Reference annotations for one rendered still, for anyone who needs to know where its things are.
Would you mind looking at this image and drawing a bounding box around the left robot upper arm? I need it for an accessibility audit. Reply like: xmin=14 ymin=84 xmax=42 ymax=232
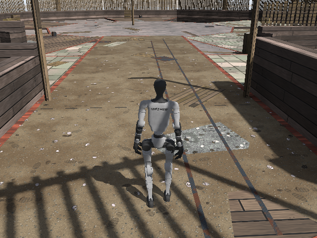
xmin=138 ymin=100 xmax=149 ymax=127

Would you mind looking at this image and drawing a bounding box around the right robot forearm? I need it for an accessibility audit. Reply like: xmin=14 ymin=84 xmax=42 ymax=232
xmin=174 ymin=122 xmax=183 ymax=147

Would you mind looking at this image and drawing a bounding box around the left robot forearm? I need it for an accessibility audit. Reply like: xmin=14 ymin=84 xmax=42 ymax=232
xmin=134 ymin=121 xmax=143 ymax=143

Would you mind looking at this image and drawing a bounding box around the right robot hand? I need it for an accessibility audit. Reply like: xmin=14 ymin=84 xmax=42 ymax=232
xmin=171 ymin=146 xmax=183 ymax=159

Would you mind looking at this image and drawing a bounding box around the robot right thigh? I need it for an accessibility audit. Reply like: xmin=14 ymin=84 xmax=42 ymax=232
xmin=164 ymin=138 xmax=175 ymax=172

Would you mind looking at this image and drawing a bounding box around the right robot upper arm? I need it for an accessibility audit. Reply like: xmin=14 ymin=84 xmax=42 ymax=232
xmin=170 ymin=101 xmax=180 ymax=129

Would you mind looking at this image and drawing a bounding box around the left robot hand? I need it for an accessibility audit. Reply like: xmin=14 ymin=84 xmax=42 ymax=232
xmin=133 ymin=142 xmax=142 ymax=155

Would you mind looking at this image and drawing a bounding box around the left robot foot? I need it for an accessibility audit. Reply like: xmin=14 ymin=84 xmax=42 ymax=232
xmin=147 ymin=195 xmax=154 ymax=208

